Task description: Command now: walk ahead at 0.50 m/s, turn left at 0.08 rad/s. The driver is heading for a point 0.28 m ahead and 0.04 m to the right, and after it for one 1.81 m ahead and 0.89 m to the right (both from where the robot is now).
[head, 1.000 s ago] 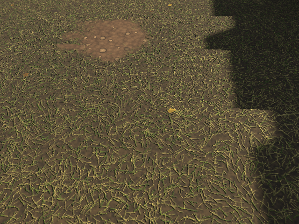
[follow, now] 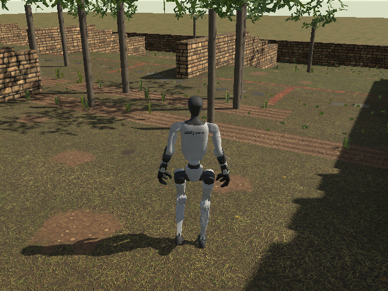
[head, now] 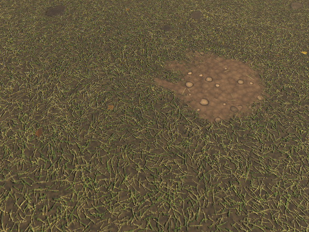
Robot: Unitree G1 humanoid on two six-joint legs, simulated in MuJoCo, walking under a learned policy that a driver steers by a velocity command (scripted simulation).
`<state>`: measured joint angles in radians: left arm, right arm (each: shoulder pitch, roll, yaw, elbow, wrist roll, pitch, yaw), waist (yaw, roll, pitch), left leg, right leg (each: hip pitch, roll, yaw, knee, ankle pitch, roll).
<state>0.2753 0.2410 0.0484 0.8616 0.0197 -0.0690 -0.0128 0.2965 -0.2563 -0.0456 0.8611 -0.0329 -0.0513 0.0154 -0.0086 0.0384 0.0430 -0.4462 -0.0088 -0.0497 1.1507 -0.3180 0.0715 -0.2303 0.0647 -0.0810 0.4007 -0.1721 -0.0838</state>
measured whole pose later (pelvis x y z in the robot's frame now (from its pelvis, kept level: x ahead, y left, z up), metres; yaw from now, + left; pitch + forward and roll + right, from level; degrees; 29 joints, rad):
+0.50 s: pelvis +0.17 +0.04 +0.00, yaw -11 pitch +0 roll -1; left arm 0.26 0.28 0.08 0.81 0.02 0.05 0.01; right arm 0.16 -0.21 -0.02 0.77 -0.02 -0.03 -0.04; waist 0.02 -0.04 0.07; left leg -0.35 0.02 0.13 0.46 -0.12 0.06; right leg -0.49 0.02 0.00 1.17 -0.46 0.02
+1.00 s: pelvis +0.15 +0.01 +0.00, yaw -29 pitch +1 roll +2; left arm 0.26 0.28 0.06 0.66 0.01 0.05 0.00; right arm 0.20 -0.29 -0.07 0.73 -0.02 0.06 -0.01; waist 0.00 0.03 0.02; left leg -0.52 0.00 -0.01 1.01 -0.35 -0.05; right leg -0.27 0.07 0.08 0.45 -0.20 -0.07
